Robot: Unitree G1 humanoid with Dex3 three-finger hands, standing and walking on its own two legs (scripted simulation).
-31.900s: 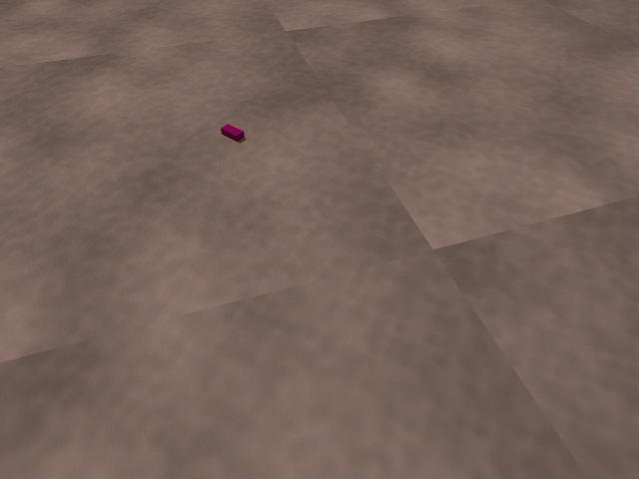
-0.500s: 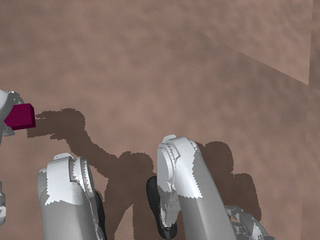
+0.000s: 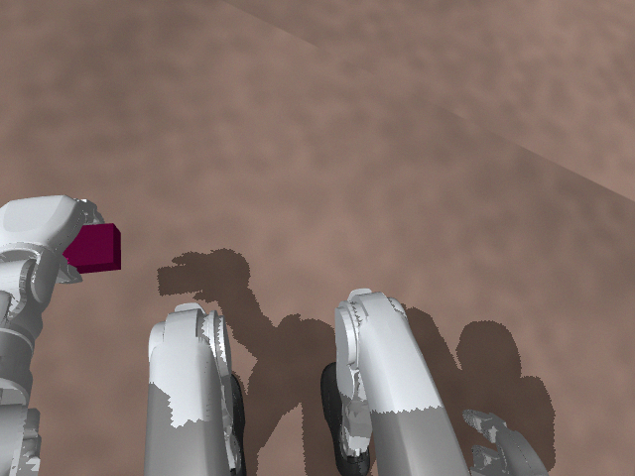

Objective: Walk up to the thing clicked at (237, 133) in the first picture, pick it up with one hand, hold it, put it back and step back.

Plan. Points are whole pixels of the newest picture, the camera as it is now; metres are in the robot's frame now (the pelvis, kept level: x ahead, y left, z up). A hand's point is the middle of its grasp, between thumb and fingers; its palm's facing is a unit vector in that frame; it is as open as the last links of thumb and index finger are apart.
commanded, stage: lift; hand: left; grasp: from above
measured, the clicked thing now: (68, 251) +0.41 +0.31 -0.16
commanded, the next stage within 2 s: hold in 1.20 s
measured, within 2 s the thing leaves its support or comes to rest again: neither
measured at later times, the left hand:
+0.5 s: hand out of the picture +0.35 +0.29 +0.08, palm faces -0.42 -0.12 -0.90, open 8.4 cm
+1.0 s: hand out of the picture +0.36 +0.27 +0.22, palm faces -0.44 -0.10 -0.89, open 8.5 cm
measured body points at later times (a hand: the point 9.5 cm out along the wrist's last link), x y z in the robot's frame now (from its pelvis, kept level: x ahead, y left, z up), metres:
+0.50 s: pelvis +0.01 +0.00 +0.17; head +0.15 +0.04 +0.60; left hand +0.37 +0.29 +0.13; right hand +0.16 -0.25 +0.05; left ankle +0.09 +0.11 -0.36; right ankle +0.10 -0.11 -0.36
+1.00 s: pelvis +0.06 +0.01 +0.31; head +0.12 +0.02 +0.75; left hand +0.38 +0.27 +0.27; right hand +0.16 -0.25 +0.19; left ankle +0.09 +0.11 -0.36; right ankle +0.10 -0.11 -0.36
